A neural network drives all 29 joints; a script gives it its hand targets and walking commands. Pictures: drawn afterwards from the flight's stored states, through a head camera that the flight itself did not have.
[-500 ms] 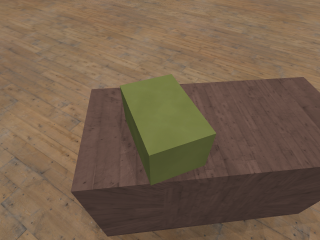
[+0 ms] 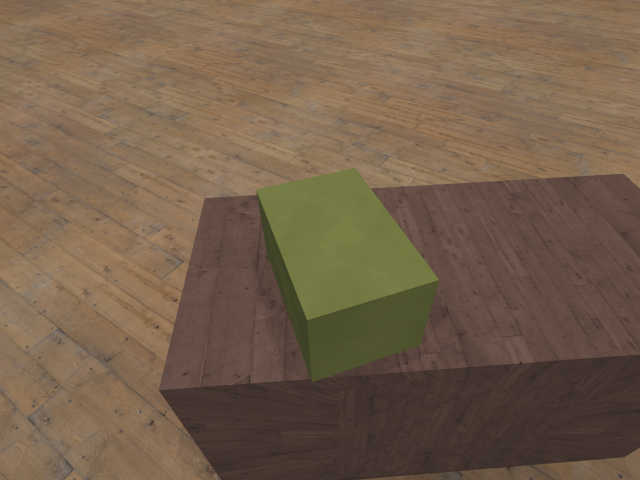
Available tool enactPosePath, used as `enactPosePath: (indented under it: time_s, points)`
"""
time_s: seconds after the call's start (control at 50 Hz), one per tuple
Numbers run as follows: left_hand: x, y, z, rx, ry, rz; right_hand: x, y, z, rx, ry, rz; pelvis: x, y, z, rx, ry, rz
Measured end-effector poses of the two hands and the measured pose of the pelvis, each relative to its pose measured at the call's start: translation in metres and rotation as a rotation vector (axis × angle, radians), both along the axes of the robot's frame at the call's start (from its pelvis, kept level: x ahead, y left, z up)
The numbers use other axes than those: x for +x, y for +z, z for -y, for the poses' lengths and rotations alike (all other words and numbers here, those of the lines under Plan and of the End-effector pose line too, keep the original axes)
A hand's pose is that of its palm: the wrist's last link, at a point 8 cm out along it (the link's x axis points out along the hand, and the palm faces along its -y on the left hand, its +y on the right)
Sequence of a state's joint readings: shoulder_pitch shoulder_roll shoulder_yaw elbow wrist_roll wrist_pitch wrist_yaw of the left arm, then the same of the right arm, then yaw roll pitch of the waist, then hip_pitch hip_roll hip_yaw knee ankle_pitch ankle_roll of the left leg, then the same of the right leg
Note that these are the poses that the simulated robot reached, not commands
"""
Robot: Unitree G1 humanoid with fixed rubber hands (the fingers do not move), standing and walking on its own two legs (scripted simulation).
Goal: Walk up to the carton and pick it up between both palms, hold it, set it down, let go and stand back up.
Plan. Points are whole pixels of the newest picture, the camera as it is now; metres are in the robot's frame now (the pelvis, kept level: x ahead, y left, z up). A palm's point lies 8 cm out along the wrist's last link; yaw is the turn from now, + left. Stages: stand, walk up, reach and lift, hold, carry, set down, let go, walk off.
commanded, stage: walk up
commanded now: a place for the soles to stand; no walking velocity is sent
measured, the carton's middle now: (335, 265) +0.53 +0.01 -0.06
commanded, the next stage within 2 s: reach and lift in 1.68 s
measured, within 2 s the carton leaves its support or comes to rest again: neither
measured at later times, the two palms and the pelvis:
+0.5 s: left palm out of the picture +0.14 +0.27 -0.12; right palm out of the picture +0.08 -0.25 -0.11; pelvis +0.07 +0.01 +0.00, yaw +2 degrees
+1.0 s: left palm out of the picture +0.17 +0.28 -0.12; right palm (534, 450) +0.22 -0.26 -0.10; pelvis +0.09 +0.00 -0.01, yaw +4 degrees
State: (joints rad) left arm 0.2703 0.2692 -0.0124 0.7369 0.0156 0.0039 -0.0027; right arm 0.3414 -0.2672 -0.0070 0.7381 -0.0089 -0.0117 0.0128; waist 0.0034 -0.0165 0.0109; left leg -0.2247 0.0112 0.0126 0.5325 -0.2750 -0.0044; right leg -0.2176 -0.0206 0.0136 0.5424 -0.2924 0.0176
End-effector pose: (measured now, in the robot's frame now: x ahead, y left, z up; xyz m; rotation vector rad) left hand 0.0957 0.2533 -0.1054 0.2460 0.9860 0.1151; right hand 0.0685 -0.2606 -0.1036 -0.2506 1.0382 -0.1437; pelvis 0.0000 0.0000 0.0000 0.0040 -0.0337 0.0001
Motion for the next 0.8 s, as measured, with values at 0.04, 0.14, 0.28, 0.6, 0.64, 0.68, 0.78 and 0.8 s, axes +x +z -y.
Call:
enactPosePath:
  time_s: [0.04,0.14,0.28,0.6,0.64,0.68,0.78,0.8]
  points:
    - [-0.003,-0.001,-0.003,0.005,0.008,-0.009,0.000,0.000,0.000,-0.003,0.001,-0.006,0.000,0.000,0.000,-0.001,0.005,0.000]
    - [-0.017,-0.006,-0.009,0.013,0.025,-0.037,-0.002,-0.003,0.002,-0.011,0.011,-0.022,0.006,-0.003,-0.002,-0.002,0.015,-0.007]
    - [-0.037,-0.017,-0.018,0.010,0.074,-0.123,0.001,-0.011,-0.002,-0.018,0.013,-0.077,0.029,-0.007,-0.009,-0.005,0.030,-0.016]
    - [0.120,0.001,0.000,0.024,-0.027,0.078,0.015,-0.020,0.006,-0.028,-0.051,-0.215,0.085,-0.012,0.000,-0.003,0.056,-0.010]
    - [0.134,0.003,0.005,0.024,-0.017,0.108,0.026,-0.025,0.009,-0.022,-0.040,-0.222,0.089,-0.014,0.003,-0.011,0.066,0.000]
    - [0.138,0.006,0.008,0.024,-0.001,0.112,0.042,-0.026,0.009,-0.027,-0.016,-0.211,0.093,-0.013,0.005,-0.005,0.071,0.012]
    - [0.124,0.000,0.005,0.028,0.026,0.051,0.091,-0.021,0.001,-0.022,0.037,-0.113,0.097,-0.010,0.003,0.000,0.082,0.018]
    - [0.120,-0.003,0.003,0.023,0.033,0.038,0.099,-0.020,-0.002,-0.022,0.048,-0.089,0.097,-0.011,0.002,-0.001,0.083,0.018]
